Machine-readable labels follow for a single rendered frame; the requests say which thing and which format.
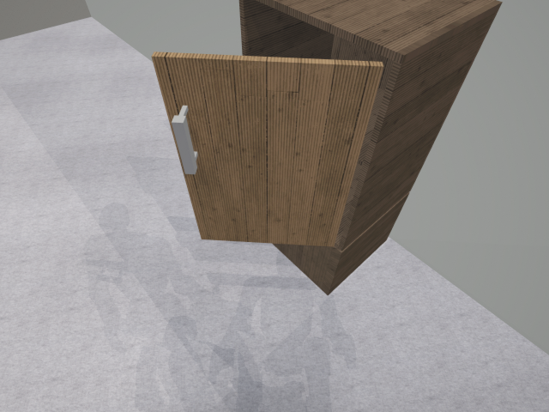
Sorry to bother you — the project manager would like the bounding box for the handle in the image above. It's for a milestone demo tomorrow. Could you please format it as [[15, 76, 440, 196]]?
[[172, 106, 198, 174]]

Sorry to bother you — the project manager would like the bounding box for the cupboard door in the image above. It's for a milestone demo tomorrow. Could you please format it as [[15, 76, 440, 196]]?
[[151, 51, 384, 247]]

